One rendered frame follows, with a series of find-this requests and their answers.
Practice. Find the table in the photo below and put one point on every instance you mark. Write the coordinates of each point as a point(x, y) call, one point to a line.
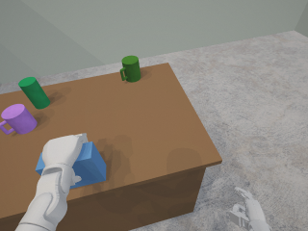
point(153, 143)

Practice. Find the sponge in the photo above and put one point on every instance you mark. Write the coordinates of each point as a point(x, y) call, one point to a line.
point(89, 165)

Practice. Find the robot left hand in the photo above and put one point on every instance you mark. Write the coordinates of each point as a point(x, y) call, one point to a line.
point(64, 150)

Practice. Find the right robot forearm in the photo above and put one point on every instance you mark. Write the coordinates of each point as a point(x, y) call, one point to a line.
point(258, 225)

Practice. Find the robot right hand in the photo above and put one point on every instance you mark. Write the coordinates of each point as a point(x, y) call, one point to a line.
point(241, 215)

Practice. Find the left robot forearm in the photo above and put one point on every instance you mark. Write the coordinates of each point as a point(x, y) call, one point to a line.
point(49, 205)

